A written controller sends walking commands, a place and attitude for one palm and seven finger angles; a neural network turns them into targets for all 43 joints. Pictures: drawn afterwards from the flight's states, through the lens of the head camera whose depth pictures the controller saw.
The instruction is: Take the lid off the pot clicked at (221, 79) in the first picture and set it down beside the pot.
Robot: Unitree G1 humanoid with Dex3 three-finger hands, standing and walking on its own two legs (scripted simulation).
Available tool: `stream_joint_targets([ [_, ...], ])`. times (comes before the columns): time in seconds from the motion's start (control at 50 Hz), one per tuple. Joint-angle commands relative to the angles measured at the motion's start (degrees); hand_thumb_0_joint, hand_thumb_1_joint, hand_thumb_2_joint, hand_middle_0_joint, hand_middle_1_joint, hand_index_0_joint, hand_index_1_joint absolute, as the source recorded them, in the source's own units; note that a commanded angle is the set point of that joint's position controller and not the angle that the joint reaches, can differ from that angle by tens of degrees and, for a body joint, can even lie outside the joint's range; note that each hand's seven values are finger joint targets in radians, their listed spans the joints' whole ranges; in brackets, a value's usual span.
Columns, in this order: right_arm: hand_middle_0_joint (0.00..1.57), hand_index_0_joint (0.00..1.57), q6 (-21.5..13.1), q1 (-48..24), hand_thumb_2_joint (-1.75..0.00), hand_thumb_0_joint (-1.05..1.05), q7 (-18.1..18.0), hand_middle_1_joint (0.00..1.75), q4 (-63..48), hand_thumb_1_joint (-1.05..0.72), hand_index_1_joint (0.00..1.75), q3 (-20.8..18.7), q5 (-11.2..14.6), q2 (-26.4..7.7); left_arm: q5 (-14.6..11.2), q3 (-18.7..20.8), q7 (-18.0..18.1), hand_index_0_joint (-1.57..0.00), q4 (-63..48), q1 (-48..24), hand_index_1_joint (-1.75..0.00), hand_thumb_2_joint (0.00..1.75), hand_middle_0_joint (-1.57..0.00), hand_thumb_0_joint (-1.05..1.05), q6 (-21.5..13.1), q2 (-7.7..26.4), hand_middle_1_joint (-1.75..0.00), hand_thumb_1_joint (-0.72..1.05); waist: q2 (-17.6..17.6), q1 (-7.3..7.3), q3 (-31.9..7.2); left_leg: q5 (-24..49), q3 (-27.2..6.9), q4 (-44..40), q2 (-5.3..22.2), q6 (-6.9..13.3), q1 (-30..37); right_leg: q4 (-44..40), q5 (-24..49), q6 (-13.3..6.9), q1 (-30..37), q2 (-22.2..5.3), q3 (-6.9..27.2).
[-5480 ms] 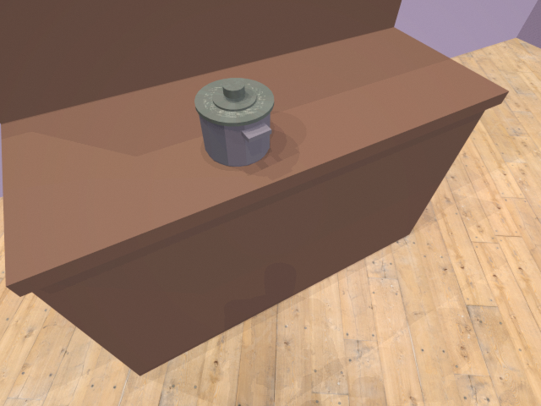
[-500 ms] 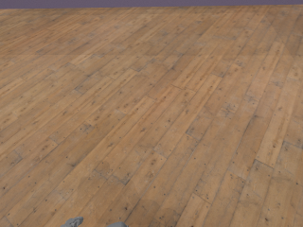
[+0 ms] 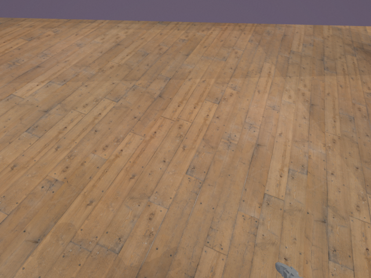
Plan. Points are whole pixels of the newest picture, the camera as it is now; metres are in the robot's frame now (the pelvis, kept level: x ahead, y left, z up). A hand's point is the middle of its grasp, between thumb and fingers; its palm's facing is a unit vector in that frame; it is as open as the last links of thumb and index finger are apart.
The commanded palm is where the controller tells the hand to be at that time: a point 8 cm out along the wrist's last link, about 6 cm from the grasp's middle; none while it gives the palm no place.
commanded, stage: walk to a spot facing it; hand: left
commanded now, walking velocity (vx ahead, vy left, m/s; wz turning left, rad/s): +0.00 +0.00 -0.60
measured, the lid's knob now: out of the picture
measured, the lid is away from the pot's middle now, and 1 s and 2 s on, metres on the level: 0.00 0.00 0.00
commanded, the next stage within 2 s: turn to face it in 0.34 s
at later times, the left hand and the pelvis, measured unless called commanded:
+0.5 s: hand (149, 227) +0.26 +0.12 -0.16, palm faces -0.36 -0.90 -0.24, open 7.3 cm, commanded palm none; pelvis +0.07 -0.02 -0.01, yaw -19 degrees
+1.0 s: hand (140, 226) +0.27 +0.14 -0.18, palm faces -0.50 -0.85 -0.19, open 7.3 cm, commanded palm none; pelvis +0.10 +0.00 +0.00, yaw -36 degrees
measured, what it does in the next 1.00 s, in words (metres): walks ahead, turning right: right foot, then left foot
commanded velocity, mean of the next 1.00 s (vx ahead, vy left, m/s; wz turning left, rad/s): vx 0.00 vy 0.00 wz -0.59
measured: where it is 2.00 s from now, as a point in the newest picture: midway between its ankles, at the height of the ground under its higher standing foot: outside the picture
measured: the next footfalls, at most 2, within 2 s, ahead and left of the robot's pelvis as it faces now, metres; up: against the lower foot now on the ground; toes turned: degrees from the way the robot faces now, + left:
right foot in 0.48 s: +0.11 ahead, -0.14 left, +0.00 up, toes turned -24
left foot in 0.94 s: +0.20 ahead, +0.06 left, +0.00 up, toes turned -32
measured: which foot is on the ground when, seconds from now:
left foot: down 0.00-0.48, up 0.50-0.92, down 0.94-1.00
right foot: up 0.00-0.46, down 0.48-0.94, up 0.96-1.00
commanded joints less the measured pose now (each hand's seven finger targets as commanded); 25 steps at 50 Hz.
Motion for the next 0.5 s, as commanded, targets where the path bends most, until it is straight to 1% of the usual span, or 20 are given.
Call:
stream_joint_targets([
  [0.0,0.2,0.2,-0.36,4.58,-0.9,0.0,-0.89,0.3,-2.57,-0.9,0.3,-1.8,-0.52,-10.18,0.9,2.12,-0.67,-0.2,-6.17,-3.78,-0.3,0.9,-0.2,0.0,-1.88,6.13,-0.3,0.9,12.46,-3.32,1.9,-3.68,-19.1,-20.42,21.85,5.32,8.64,22.53,-0.86,2.04,-18.81,-5.89,-4.78],
  [0.04,0.2,0.2,-0.73,4.44,-0.9,0.0,-1.12,0.3,-2.26,-0.9,0.3,-0.99,-0.28,-8.39,0.86,1.88,-1.07,-0.2,-5.08,-3.23,-0.3,0.9,-0.2,0.0,-1.12,4.78,-0.3,0.9,11.14,-2.51,2.53,10.17,-9.23,-18.87,17.49,3.63,7.46,26.08,4.7,3.02,-17.11,-6.66,-6.14],
  [0.06,0.2,0.2,-0.86,5.3,-0.9,0.0,-1.23,0.3,-1.68,-0.9,0.3,-0.83,-0.14,-7.96,0.7,1.62,-1.01,-0.2,-4.86,-2.82,-0.3,0.9,-0.2,0.0,-0.77,4.18,-0.3,0.9,11.66,-2.27,1.76,16.85,-5.88,-17.74,16.54,3.44,8.03,27.04,6.01,3.43,-16.68,-6.66,-6.49],
  [0.1,0.2,0.2,-1.05,6.84,-0.9,0.0,-1.45,0.3,-0.87,-0.9,0.3,-0.7,0.2,-7.52,0.47,1.38,-0.92,-0.2,-4.6,-2.5,-0.3,0.9,-0.2,0.0,-0.36,3.35,-0.3,0.9,12.16,-2.08,0.24,27.72,-1.3,-15.39,15.76,3.48,10.58,27.23,7.51,4.05,-17.16,-7.06,-7.52],
  [0.12,0.2,0.2,-1.13,8.38,-0.9,0.0,-1.49,0.3,-0.3,-0.9,0.3,-0.77,0.16,-7.48,0.49,1.16,-0.88,-0.2,-4.84,-3.42,-0.3,0.9,-0.2,0.0,-0.15,3.0,-0.3,0.9,12.2,-2.46,-0.21,31.83,-0.51,-14.44,15.88,3.86,12.05,26.47,7.54,4.28,-17.61,-7.07,-7.98],
  [0.14,0.2,0.2,-1.09,9.47,-0.9,0.0,-1.5,0.3,0.41,-0.9,0.3,-0.91,0.19,-7.6,0.48,0.98,-0.85,-0.2,-4.96,-4.31,-0.3,0.9,-0.2,0.0,0.07,2.69,-0.3,0.9,12.1,-2.65,-0.22,33.85,0.37,-13.87,16.12,4.22,13.17,25.77,7.9,4.44,-18.21,-7.25,-8.42],
  [0.18,0.2,0.2,-0.92,10.46,-0.9,0.0,-1.45,0.3,1.15,-0.9,0.3,-1.21,0.17,-8.09,0.38,0.73,-0.89,-0.2,-5.66,-6.5,-0.3,0.9,-0.2,0.0,0.4,2.37,-0.3,0.9,11.67,-3.1,-0.02,33.42,1.23,-13.5,17.22,5.46,14.8,22.69,8.12,4.72,-19.17,-8.2,-9.33],
  [0.22,0.2,0.2,-0.69,11.98,-0.9,0.0,-1.4,0.3,1.88,-0.9,0.3,-1.51,0.01,-8.04,0.5,0.44,-0.95,-0.2,-6.22,-9.18,-0.3,0.9,-0.2,0.0,0.5,1.92,-0.3,0.9,11.86,-4.03,0.59,34.33,2.38,-12.91,17.43,5.69,15.57,18.94,8.42,4.74,-18.95,-8.7,-10.71],
  [0.26,0.2,0.2,-0.43,12.58,-0.9,0.0,-1.28,0.3,2.67,-0.9,0.3,-1.89,-0.24,-8.69,0.46,0.12,-0.99,-0.2,-6.95,-11.86,-0.3,0.9,-0.2,0.0,0.4,1.56,-0.3,0.9,12.41,-4.8,0.77,34.15,3.81,-11.86,18.25,5.95,15.82,12.78,7.3,4.37,-17.18,-9.31,-11.95],
  [0.28,0.2,0.2,-0.28,12.81,-0.9,0.0,-1.15,0.3,2.92,-0.9,0.3,-2.14,-0.35,-8.94,0.44,-0.05,-1.0,-0.2,-7.31,-12.9,-0.3,0.9,-0.2,0.0,0.33,1.37,-0.3,0.9,13.29,-5.27,0.76,34.48,5.0,-11.2,18.32,5.86,15.99,10.05,6.79,4.03,-15.84,-8.97,-12.92],
  [0.3,0.2,0.2,-0.13,13.81,-0.9,0.0,-1.05,0.3,3.33,-0.9,0.3,-2.29,-0.46,-8.96,0.49,-0.16,-0.96,-0.2,-7.55,-14.38,-0.3,0.9,-0.2,0.0,0.12,1.55,-0.3,0.9,13.51,-6.11,0.92,35.93,5.2,-10.29,18.42,5.68,15.91,7.97,6.27,3.6,-14.66,-8.59,-13.65],
  [0.32,0.2,0.2,-0.08,13.98,-0.9,0.0,-1.01,0.3,3.68,-0.9,0.3,-2.44,-0.58,-9.27,0.48,-0.28,-0.96,-0.2,-7.74,-14.82,-0.3,0.9,-0.2,0.0,-0.02,1.2,-0.3,0.9,14.28,-6.05,0.66,37.32,6.09,-9.41,18.84,5.7,16.65,6.11,5.9,3.18,-13.85,-8.15,-14.26],
  [0.34,0.2,0.2,-0.04,14.2,-0.9,0.0,-0.98,0.3,3.86,-0.9,0.3,-2.7,-0.61,-9.63,0.5,-0.31,-0.94,-0.2,-8.0,-15.3,-0.3,0.9,-0.2,0.0,-0.33,1.39,-0.3,0.9,13.97,-6.36,0.11,38.7,6.35,-8.06,19.48,5.6,17.15,3.57,5.26,2.57,-12.38,-7.99,-14.51],
  [0.36,0.2,0.2,-0.01,14.24,-0.9,0.0,-0.88,0.3,4.06,-0.9,0.3,-2.92,-0.6,-10.2,0.48,-0.38,-0.9,-0.2,-8.09,-15.4,-0.3,0.9,-0.2,0.0,-0.59,1.47,-0.3,0.9,14.25,-6.26,-0.49,40.13,7.01,-6.76,19.72,5.29,17.4,1.55,4.93,1.98,-10.58,-7.28,-15.16],
  [0.38,0.2,0.2,0.02,13.78,-0.9,0.0,-0.85,0.3,3.96,-0.9,0.3,-3.15,-0.54,-10.64,0.47,-0.3,-0.83,-0.2,-8.06,-14.42,-0.3,0.9,-0.2,0.0,-0.92,1.88,-0.3,0.9,14.8,-5.58,-1.42,42.31,7.65,-4.33,20.16,4.7,17.41,-1.43,4.59,1.25,-7.77,-6.82,-15.36],
  [0.4,0.2,0.2,0.08,13.88,-0.9,0.0,-0.68,0.3,3.87,-0.9,0.3,-3.32,-0.34,-10.75,0.57,-0.13,-0.66,-0.2,-7.55,-12.24,-0.3,0.9,-0.2,0.0,-1.37,2.91,-0.3,0.9,13.37,-4.29,-2.92,45.13,8.52,0.04,19.76,3.45,16.51,-5.89,7.07,0.53,-2.89,-5.63,-16.06],
  [0.42,0.2,0.2,-0.02,13.9,-0.9,0.0,-0.51,0.3,3.91,-0.9,0.3,-3.21,0.05,-10.88,0.71,0.05,-0.44,-0.2,-5.97,-7.54,-0.3,0.9,-0.2,0.0,-2.1,4.0,-0.3,0.9,10.87,-1.8,-5.94,44.39,9.98,7.41,18.32,1.4,13.8,-13.13,13.9,-0.27,5.73,-5.16,-15.89],
  [0.44,0.2,0.2,0.01,14.24,-0.9,0.0,-0.04,0.3,2.92,-0.9,0.3,-2.94,0.83,-9.41,0.99,1.14,0.21,-0.2,-4.13,-1.13,-0.3,0.9,-0.2,0.0,-2.96,8.9,-0.3,0.9,1.64,1.06,-11.17,29.91,11.75,19.7,16.48,-1.65,-0.04,-15.1,30.69,-3.66,23.35,-12.77,-7.02],
  [0.46,0.2,0.2,0.37,11.12,-0.9,0.0,0.05,0.3,0.12,-0.9,0.3,-1.89,0.96,-5.7,0.29,2.72,1.21,-0.2,-2.79,4.48,-0.3,0.9,-0.2,0.0,-3.22,15.03,-0.3,0.9,-12.59,3.24,-14.27,-19.31,11.3,36.68,5.94,-5.67,-16.91,-14.35,60.51,-12.05,31.94,-29.07,14.51],
  [0.48,0.2,0.2,0.92,7.72,-0.9,0.0,-0.97,0.3,-0.67,-0.9,0.3,-1.91,0.94,-7.26,-0.99,2.9,2.12,-0.2,-2.11,5.43,-0.3,0.9,-0.2,0.0,-2.74,14.87,-0.3,0.9,-7.86,3.46,-14.53,-22.43,0.47,40.99,6.28,-4.62,-18.18,-14.68,63.55,-15.73,29.14,-29.85,12.48],
])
